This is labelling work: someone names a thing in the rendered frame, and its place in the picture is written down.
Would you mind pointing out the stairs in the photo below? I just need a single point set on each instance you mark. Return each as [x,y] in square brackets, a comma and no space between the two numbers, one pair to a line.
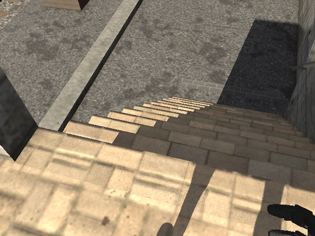
[242,140]

